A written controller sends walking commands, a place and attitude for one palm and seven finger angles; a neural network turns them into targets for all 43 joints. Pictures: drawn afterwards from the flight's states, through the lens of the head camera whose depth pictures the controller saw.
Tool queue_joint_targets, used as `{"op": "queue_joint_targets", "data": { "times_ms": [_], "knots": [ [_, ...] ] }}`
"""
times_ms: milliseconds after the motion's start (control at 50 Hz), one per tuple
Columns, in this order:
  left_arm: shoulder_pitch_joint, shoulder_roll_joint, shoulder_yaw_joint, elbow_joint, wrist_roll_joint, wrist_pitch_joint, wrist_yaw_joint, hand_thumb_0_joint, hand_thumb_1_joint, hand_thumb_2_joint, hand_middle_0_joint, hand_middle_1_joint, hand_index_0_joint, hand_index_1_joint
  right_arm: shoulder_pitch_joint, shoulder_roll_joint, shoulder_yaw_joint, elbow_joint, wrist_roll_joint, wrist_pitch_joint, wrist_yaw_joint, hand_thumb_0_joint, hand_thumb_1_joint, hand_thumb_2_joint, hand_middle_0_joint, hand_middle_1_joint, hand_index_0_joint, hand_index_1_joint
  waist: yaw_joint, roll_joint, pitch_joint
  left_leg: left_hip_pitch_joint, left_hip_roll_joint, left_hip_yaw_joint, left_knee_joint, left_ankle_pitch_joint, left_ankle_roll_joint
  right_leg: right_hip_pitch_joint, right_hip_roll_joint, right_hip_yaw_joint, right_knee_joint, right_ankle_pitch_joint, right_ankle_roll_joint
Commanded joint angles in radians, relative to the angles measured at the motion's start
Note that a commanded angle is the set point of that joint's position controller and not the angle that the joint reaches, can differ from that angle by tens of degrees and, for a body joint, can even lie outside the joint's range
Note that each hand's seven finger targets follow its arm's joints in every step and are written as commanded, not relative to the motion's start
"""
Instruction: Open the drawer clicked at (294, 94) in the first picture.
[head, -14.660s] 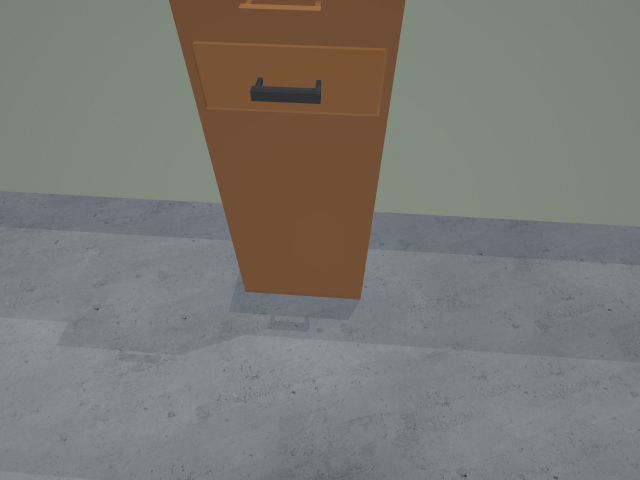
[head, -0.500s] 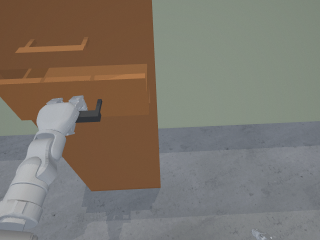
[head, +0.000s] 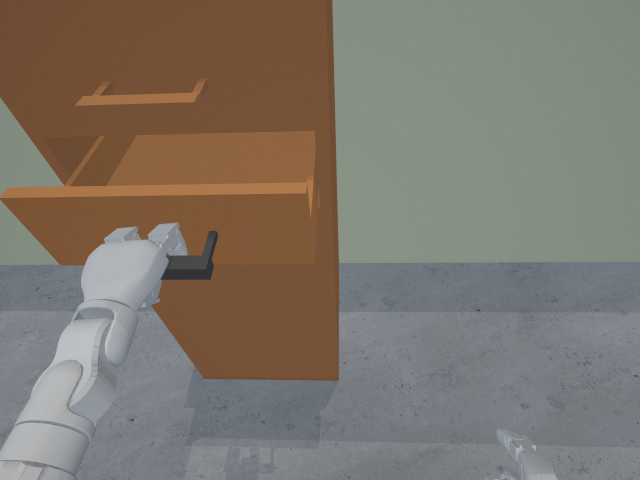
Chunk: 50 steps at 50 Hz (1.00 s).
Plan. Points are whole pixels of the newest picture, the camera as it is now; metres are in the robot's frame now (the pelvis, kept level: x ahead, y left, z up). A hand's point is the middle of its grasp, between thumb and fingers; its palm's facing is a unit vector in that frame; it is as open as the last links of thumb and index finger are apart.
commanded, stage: pull the drawer open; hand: left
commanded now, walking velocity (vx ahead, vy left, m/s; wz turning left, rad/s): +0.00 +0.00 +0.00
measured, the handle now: (160, 253) +0.36 +0.25 +0.09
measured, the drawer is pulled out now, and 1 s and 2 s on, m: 0.12 0.23 0.30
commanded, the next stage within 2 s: open the thumb to release the handle in 1.82 s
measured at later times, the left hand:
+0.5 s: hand (134, 330) +0.27 +0.25 +0.07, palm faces +0.02 -0.09 -1.00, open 5.5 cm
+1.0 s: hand (118, 374) +0.21 +0.25 +0.07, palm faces +0.02 -0.11 -0.99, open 5.6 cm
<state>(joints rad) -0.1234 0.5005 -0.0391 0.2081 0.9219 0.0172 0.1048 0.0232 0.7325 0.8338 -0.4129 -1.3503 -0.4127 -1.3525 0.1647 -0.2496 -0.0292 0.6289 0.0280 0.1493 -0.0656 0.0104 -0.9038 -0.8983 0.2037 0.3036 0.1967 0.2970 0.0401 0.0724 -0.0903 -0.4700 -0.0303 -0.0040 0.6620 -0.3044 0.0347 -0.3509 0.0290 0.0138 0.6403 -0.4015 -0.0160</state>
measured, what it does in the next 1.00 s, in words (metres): stands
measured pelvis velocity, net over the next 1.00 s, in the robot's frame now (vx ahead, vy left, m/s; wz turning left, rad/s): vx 0.00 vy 0.00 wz -0.01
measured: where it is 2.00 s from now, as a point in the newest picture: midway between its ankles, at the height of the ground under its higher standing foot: outside the picture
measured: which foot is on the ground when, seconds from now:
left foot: down 0.00-1.00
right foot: down 0.00-1.00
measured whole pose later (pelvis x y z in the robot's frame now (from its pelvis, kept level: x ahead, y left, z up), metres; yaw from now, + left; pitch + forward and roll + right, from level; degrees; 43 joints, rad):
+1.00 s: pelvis +0.00 +0.00 +0.00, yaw -1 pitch +4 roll +0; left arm 0.37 0.49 0.02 -0.22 0.89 0.01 0.15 0.04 0.72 0.81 -0.39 -1.35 -0.41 -1.35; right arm 0.09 -0.23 0.01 0.60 0.00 0.11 -0.04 0.01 -0.90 -0.90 0.20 0.30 0.20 0.30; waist 0.08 0.07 -0.07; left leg -0.41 -0.02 0.00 0.65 -0.31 0.03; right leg -0.29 0.03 0.02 0.63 -0.40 -0.02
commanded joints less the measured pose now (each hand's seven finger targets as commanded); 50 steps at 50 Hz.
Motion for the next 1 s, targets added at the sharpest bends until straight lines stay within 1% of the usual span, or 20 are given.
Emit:
{"op": "queue_joint_targets", "data": {
  "times_ms": [0,40,60,100,140,200,220,320,360,420,460,540,620,640,700,720,800,860,940,980],
  "knots": [
    [-0.279,0.201,0.123,-0.258,-0.005,-0.014,0.050,0.000,0.900,0.900,-0.400,-1.350,-0.400,-1.350,-0.108,-0.110,-0.038,-0.147,-0.004,-0.047,-0.015,0.000,-0.900,-0.900,0.200,0.300,0.200,0.300,-0.005,-0.016,-0.261,0.266,0.002,-0.004,-0.058,0.330,0.010,-0.013,0.023,-0.034,-0.077,0.355,-0.018],
    [-0.245,0.212,0.138,-0.270,-0.005,-0.016,0.051,0.000,0.900,0.900,-0.400,-1.350,-0.400,-1.350,-0.126,-0.109,-0.035,-0.147,-0.004,-0.049,-0.014,0.000,-0.900,-0.900,0.200,0.300,0.200,0.300,0.007,-0.009,-0.259,0.270,0.002,-0.003,-0.061,0.336,0.009,-0.006,0.021,-0.029,-0.080,0.358,-0.019],
    [-0.233,0.180,0.110,-0.285,-0.011,-0.016,0.050,0.000,0.900,0.900,-0.400,-1.350,-0.400,-1.350,-0.124,-0.106,-0.036,-0.152,-0.005,-0.052,-0.013,0.000,-0.900,-0.900,0.200,0.300,0.200,0.300,0.001,-0.004,-0.254,0.273,0.001,-0.004,-0.060,0.338,0.010,-0.008,0.022,-0.033,-0.078,0.360,-0.019],
    [-0.204,0.175,0.112,-0.308,-0.013,-0.016,0.050,0.000,0.900,0.900,-0.400,-1.350,-0.400,-1.350,-0.132,-0.105,-0.035,-0.155,-0.007,-0.056,-0.012,0.000,-0.900,-0.900,0.200,0.300,0.200,0.300,0.004,-0.016,-0.251,0.278,0.003,-0.006,-0.062,0.352,0.009,-0.005,0.021,-0.035,-0.078,0.371,-0.017],
    [-0.180,0.205,0.142,-0.336,-0.014,-0.019,0.050,0.000,0.900,0.900,-0.400,-1.350,-0.400,-1.350,-0.145,-0.105,-0.032,-0.158,-0.008,-0.059,-0.013,0.000,-0.900,-0.900,0.200,0.300,0.200,0.300,0.018,-0.022,-0.275,0.282,0.001,-0.003,-0.061,0.362,0.009,0.018,0.016,-0.028,-0.078,0.391,-0.015],
    [-0.111,0.186,0.141,-0.349,-0.018,-0.018,0.047,0.000,0.900,0.900,-0.400,-1.350,-0.400,-1.350,-0.156,-0.101,-0.030,-0.164,-0.011,-0.064,-0.012,0.000,-0.900,-0.900,0.200,0.300,0.200,0.300,0.022,-0.032,-0.248,0.269,0.000,0.001,-0.064,0.349,0.009,0.019,0.016,-0.028,-0.079,0.397,-0.013],
    [-0.089,0.213,0.168,-0.354,-0.024,-0.020,0.047,0.000,0.900,0.900,-0.400,-1.350,-0.400,-1.350,-0.156,-0.105,-0.028,-0.164,-0.013,-0.065,-0.012,0.000,-0.900,-0.900,0.200,0.300,0.200,0.300,0.024,-0.045,-0.241,0.258,0.000,0.001,-0.066,0.350,0.008,0.036,0.014,-0.027,-0.084,0.401,-0.014],
    [-0.005,0.222,0.193,-0.412,-0.018,-0.020,0.057,0.000,0.900,0.900,-0.400,-1.350,-0.400,-1.350,-0.177,-0.102,-0.023,-0.170,-0.018,-0.070,-0.007,0.000,-0.900,-0.900,0.200,0.300,0.200,0.300,0.040,-0.010,-0.230,0.265,0.000,0.000,-0.067,0.368,0.004,0.039,0.014,-0.027,-0.082,0.408,-0.017],
    [0.012,0.185,0.164,-0.436,-0.017,-0.017,0.060,0.000,0.900,0.900,-0.400,-1.350,-0.400,-1.350,-0.181,-0.095,-0.021,-0.173,-0.015,-0.073,-0.002,0.000,-0.900,-0.900,0.200,0.300,0.200,0.300,0.035,0.004,-0.217,0.269,0.002,-0.002,-0.070,0.352,0.002,0.020,0.015,-0.035,-0.081,0.381,-0.015],
    [0.057,0.188,0.177,-0.479,-0.017,-0.013,0.070,0.000,0.900,0.900,-0.400,-1.350,-0.400,-1.350,-0.187,-0.097,-0.022,-0.178,-0.021,-0.078,0.000,0.000,-0.900,-0.900,0.200,0.300,0.200,0.300,0.040,-0.017,-0.235,0.279,0.004,-0.004,-0.067,0.370,0.003,0.031,0.015,-0.033,-0.082,0.387,-0.016],
    [0.059,0.181,0.171,-0.481,-0.014,-0.007,0.073,0.000,0.900,0.900,-0.400,-1.350,-0.400,-1.350,-0.188,-0.095,-0.021,-0.174,-0.019,-0.079,0.001,0.000,-0.900,-0.900,0.200,0.300,0.200,0.300,0.035,-0.017,-0.215,0.278,0.005,-0.004,-0.069,0.352,0.001,0.012,0.016,-0.036,-0.082,0.373,-0.013],
    [0.146,0.156,0.158,-0.547,-0.018,-0.007,0.077,0.000,0.900,0.900,-0.400,-1.350,-0.400,-1.350,-0.199,-0.089,-0.017,-0.188,-0.022,-0.086,0.007,0.000,-0.900,-0.900,0.200,0.300,0.200,0.300,0.046,-0.004,-0.223,0.290,0.006,-0.007,-0.067,0.373,0.001,0.024,0.011,-0.037,-0.079,0.382,-0.014],
    [0.186,0.203,0.210,-0.546,-0.022,0.001,0.079,0.000,0.900,0.900,-0.400,-1.350,-0.400,-1.350,-0.204,-0.095,-0.011,-0.182,-0.026,-0.083,0.004,0.000,-0.900,-0.900,0.200,0.300,0.200,0.300,0.050,-0.031,-0.201,0.265,0.001,-0.003,-0.069,0.349,-0.001,0.042,0.011,-0.030,-0.088,0.400,-0.013],
    [0.194,0.192,0.204,-0.554,-0.021,0.000,0.078,0.000,0.900,0.900,-0.400,-1.350,-0.400,-1.350,-0.205,-0.091,-0.009,-0.182,-0.026,-0.084,0.004,0.000,-0.900,-0.900,0.200,0.300,0.200,0.300,0.049,-0.044,-0.203,0.268,0.002,-0.001,-0.068,0.343,0.001,0.038,0.006,-0.030,-0.085,0.407,-0.009],
    [0.236,0.187,0.207,-0.585,-0.020,-0.003,0.079,0.000,0.900,0.900,-0.400,-1.350,-0.400,-1.350,-0.212,-0.086,-0.007,-0.187,-0.028,-0.083,0.006,0.000,-0.900,-0.900,0.200,0.300,0.200,0.300,0.055,-0.016,-0.189,0.272,0.002,0.000,-0.068,0.343,-0.002,0.031,0.007,-0.031,-0.088,0.401,-0.010],
    [0.267,0.214,0.240,-0.589,-0.024,-0.003,0.081,0.000,0.900,0.900,-0.400,-1.350,-0.400,-1.350,-0.215,-0.089,-0.007,-0.187,-0.028,-0.083,0.006,0.000,-0.900,-0.900,0.200,0.300,0.200,0.300,0.061,-0.008,-0.191,0.267,0.002,0.001,-0.068,0.351,-0.004,0.049,0.008,-0.026,-0.091,0.410,-0.013],
    [0.319,0.189,0.229,-0.613,-0.024,-0.003,0.084,0.000,0.900,0.900,-0.400,-1.350,-0.400,-1.350,-0.221,-0.084,-0.001,-0.190,-0.029,-0.081,0.010,0.000,-0.900,-0.900,0.200,0.300,0.200,0.300,0.060,-0.001,-0.161,0.261,0.003,-0.001,-0.071,0.328,-0.005,0.026,0.009,-0.031,-0.091,0.385,-0.011],
    [0.349,0.204,0.252,-0.615,-0.025,-0.002,0.090,0.000,0.900,0.900,-0.400,-1.350,-0.400,-1.350,-0.219,-0.083,0.000,-0.189,-0.030,-0.081,0.009,0.000,-0.900,-0.900,0.200,0.300,0.200,0.300,0.063,-0.005,-0.157,0.254,0.004,0.000,-0.070,0.315,-0.006,0.030,0.009,-0.028,-0.092,0.377,-0.011],
    [0.471,0.204,0.275,-0.664,-0.030,-0.002,0.102,0.000,0.900,0.900,-0.400,-1.350,-0.400,-1.350,-0.227,-0.085,0.000,-0.201,-0.031,-0.083,0.014,0.000,-0.900,-0.900,0.200,0.300,0.200,0.300,0.078,-0.014,-0.177,0.254,0.006,0.003,-0.063,0.341,-0.008,0.048,0.004,-0.021,-0.087,0.421,-0.009],
    [0.471,0.181,0.259,-0.684,-0.033,-0.003,0.106,0.000,0.900,0.900,-0.400,-1.350,-0.400,-1.350,-0.226,-0.085,-0.001,-0.205,-0.031,-0.081,0.018,0.000,-0.900,-0.900,0.200,0.300,0.200,0.300,0.069,-0.017,-0.157,0.247,0.008,0.001,-0.061,0.336,-0.007,0.029,0.006,-0.028,-0.084,0.409,-0.007]
  ]
}}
